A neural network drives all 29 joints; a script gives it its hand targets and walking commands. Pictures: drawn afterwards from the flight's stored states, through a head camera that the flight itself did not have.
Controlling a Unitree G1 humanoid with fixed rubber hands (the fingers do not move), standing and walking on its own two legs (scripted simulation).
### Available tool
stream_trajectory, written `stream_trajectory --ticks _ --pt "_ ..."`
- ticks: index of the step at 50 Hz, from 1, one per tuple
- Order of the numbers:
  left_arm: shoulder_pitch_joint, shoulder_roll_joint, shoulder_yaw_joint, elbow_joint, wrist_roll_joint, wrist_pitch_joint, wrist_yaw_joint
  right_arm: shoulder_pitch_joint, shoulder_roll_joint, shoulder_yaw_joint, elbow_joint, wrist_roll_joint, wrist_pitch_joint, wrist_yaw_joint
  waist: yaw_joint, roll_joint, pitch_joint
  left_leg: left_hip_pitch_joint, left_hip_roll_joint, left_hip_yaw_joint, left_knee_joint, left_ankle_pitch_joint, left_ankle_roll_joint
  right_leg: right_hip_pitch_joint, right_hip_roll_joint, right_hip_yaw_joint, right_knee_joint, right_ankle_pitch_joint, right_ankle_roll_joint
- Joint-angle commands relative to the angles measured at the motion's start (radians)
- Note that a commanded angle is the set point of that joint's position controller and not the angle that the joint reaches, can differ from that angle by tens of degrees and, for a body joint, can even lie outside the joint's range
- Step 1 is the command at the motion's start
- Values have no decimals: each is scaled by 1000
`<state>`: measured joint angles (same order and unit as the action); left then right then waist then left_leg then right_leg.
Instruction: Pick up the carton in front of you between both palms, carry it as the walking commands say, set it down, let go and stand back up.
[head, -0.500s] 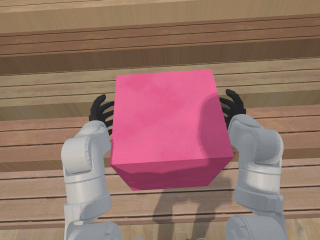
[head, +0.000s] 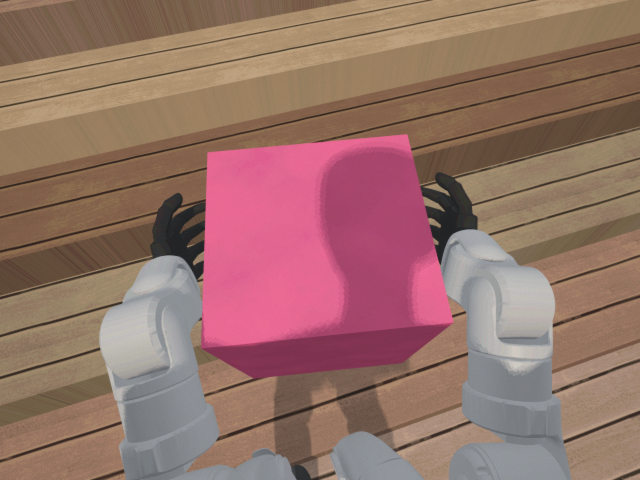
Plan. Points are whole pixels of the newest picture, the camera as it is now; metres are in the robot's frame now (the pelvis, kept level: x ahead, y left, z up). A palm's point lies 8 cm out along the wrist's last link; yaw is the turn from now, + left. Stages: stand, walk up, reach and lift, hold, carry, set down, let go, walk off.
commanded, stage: carry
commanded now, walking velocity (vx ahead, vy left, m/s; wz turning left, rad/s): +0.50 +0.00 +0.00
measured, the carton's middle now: (319, 273) +0.35 -0.06 +0.03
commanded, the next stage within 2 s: none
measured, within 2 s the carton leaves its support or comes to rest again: neither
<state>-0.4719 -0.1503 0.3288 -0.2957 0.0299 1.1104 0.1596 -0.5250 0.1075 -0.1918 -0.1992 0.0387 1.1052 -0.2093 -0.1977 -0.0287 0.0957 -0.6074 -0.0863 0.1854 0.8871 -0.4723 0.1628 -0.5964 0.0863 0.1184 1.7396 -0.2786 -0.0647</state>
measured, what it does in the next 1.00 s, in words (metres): climbs: right foot 0.13 m higher, then left foot 0.13 m higher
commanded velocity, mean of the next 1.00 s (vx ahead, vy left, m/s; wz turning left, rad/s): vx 0.50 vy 0.00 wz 0.00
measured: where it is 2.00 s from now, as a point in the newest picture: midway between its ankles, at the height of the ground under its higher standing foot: outside the picture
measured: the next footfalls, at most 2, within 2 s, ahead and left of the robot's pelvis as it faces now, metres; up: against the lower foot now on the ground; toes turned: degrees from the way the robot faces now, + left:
right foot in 0.28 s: +0.39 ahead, -0.13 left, +0.13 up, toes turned -5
left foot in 0.70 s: +0.66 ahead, +0.12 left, +0.26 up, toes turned +6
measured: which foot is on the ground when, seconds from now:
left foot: down 0.00-0.32, up 0.34-0.68, down 0.70-1.00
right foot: up 0.00-0.26, down 0.28-0.72, up 0.74-1.00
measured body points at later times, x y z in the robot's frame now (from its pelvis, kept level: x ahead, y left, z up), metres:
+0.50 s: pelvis +0.35 -0.04 +0.16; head +0.38 -0.02 +0.61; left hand +0.69 +0.18 +0.30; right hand +0.74 -0.13 +0.30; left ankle +0.28 +0.06 -0.34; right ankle +0.35 -0.12 -0.55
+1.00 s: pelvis +0.69 +0.03 +0.32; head +0.72 +0.03 +0.76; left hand +1.07 +0.14 +0.47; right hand +1.04 -0.17 +0.47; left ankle +0.62 +0.12 -0.42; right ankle +0.73 -0.08 -0.17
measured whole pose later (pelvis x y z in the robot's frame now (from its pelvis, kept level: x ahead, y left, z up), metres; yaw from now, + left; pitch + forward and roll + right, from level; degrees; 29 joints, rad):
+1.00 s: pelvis +0.69 +0.03 +0.32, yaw +0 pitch +4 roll +0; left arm -0.62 -0.13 0.36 -0.24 0.11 1.19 0.16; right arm -0.69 0.08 -0.25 -0.09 0.05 1.17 -0.22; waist -0.17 -0.01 0.00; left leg -0.20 0.00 0.11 0.50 -0.37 0.05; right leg -1.07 -0.01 -0.04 1.90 -0.52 -0.13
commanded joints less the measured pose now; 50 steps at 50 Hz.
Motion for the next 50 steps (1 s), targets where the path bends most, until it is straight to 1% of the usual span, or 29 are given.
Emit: stream_trajectory --ticks 1,4,7,10,11,13,14,15,16,17,18,19,20,21,23,25,28,30,32,35,36,37,38,39,40,42,44,47,50 --pt "-477 -547 -548 17 -35 -17 -3 -702 858 787 -159 382 -24 135 88 4 -561 705 303 -630 -419 321 91 -337 -67 -22 83 -48 -20" --pt "-450 -544 -578 56 -32 -6 -7 -662 814 737 -106 352 -4 135 79 -17 -500 776 338 -526 -476 617 115 -461 -80 -153 22 -173 -41" --pt "-497 -529 -596 73 -54 39 0 -626 719 649 -50 300 41 121 52 88 -417 913 356 -469 -560 513 132 -798 -114 -188 223 -261 -59" --pt "-593 -503 -602 69 -91 90 19 -606 652 546 6 256 89 104 151 104 -289 555 259 -229 -793 479 72 -497 -154 -291 -226 -200 -47" --pt "-619 -503 -615 80 -113 105 26 -610 622 508 20 235 105 97 164 124 -293 398 216 -108 -835 698 66 -251 -120 -350 -388 -110 -46" --pt "-687 -534 -642 87 -165 132 35 -583 568 427 44 173 129 76 245 323 -421 400 237 16 -680 1471 60 71 -57 -420 -511 57 -76" --pt "-713 -551 -650 85 -200 137 34 -589 544 397 40 148 138 67 307 348 -493 465 239 32 -501 1762 29 180 -8 -446 -591 70 -71" --pt "-793 -582 -667 73 -234 138 34 -618 535 363 49 120 144 56 349 262 -561 531 210 2 -225 1928 -6 267 42 -409 -793 56 -63" --pt "-822 -624 -685 96 -266 138 24 -643 519 336 34 91 145 45 424 167 -666 491 166 -21 128 1782 -89 503 29 -297 -1022 244 -84" --pt "-778 -670 -695 110 -299 130 11 -621 497 312 32 50 149 38 412 61 -566 286 70 -60 462 860 -114 560 -75 -69 -1280 555 -146" --pt "-802 -678 -709 132 -325 122 4 -544 513 270 85 2 149 35 339 -245 -719 -38 -100 -249 948 193 -173 854 -358 422 -1174 1328 -357" --pt "-820 -721 -741 118 -367 114 -11 -509 509 244 102 -35 143 34 341 -102 -832 -144 -68 -407 1117 195 -115 898 -366 552 -1185 985 -390" --pt "-926 -782 -768 72 -405 99 -30 -594 541 235 73 -33 135 42 348 -31 -723 -240 -17 -405 1115 155 -80 808 -351 538 -1199 602 -348" --pt "-993 -824 -786 44 -436 91 -45 -636 561 240 60 -36 128 46 292 51 -631 -291 36 -398 1062 157 -55 720 -338 485 -1232 337 -272" --pt "-1069 -875 -805 46 -481 77 -67 -689 565 258 56 -39 106 46 279 89 -507 -362 77 -318 1055 154 -26 653 -357 354 -1296 77 -207" --pt "-1021 -843 -785 71 -462 74 -67 -682 568 287 63 -39 95 40 272 101 -455 -426 115 -268 952 51 -24 647 -371 265 -1345 131 -176" --pt "-890 -761 -706 160 -381 101 -53 -647 581 344 102 -19 125 42 334 -15 -397 -779 137 -199 1188 -95 -10 827 -415 216 -1409 256 -213" --pt "-845 -721 -654 199 -337 124 -52 -686 607 372 109 5 148 47 309 -22 -339 -832 176 -169 1067 -159 -12 798 -355 114 -1489 169 -161" --pt "-842 -714 -618 216 -315 144 -55 -738 629 403 103 44 163 48 227 -42 -290 -301 189 -34 464 -2 -36 401 -234 -150 -1690 327 -117" --pt "-776 -699 -546 241 -243 163 -51 -744 709 472 113 105 166 47 72 -285 -562 234 14 152 275 239 -16 418 -234 -312 -1340 1480 -113" --pt "-784 -698 -511 230 -203 160 -50 -816 754 500 96 126 157 48 10 -221 -655 341 -55 137 100 227 -4 514 -203 -316 -1034 1677 -88" --pt "-785 -669 -479 219 -154 151 -45 -851 802 546 76 175 145 60 -43 -110 -752 567 -3 -26 -211 462 -2 460 -144 -275 -607 1459 8" --pt "-717 -650 -473 215 -103 143 -40 -830 878 586 52 229 130 80 18 -16 -631 649 139 -280 -398 793 25 205 -76 -192 -430 284 17" --pt "-637 -641 -432 244 -50 132 -37 -855 860 606 35 265 105 85 58 321 -831 888 421 -822 -356 1420 269 -77 107 -21 132 -30 75" --pt "-619 -625 -411 238 -26 121 -28 -884 887 644 -15 309 90 91 50 186 -897 933 402 -860 -328 1159 251 -164 43 109 254 -24 19" --pt "-726 -646 -434 177 -14 92 -27 -1001 952 682 -77 356 61 117 101 67 -689 789 359 -760 -378 507 141 -342 -68 51 199 -48 -25" --pt "-717 -619 -466 151 -17 72 -18 -1000 968 708 -84 385 44 136 103 11 -530 696 375 -663 -431 284 88 -423 -99 28 171 -76 -47" --pt "-645 -588 -504 161 -8 64 -2 -907 878 667 -53 367 52 128 86 2 -472 770 404 -551 -514 489 103 -584 -118 -107 191 -213 -71" --pt "-639 -560 -536 173 -41 100 6 -798 765 587 10 300 88 109 61 50 -369 875 380 -441 -625 416 87 -865 -159 -159 182 -336 -71"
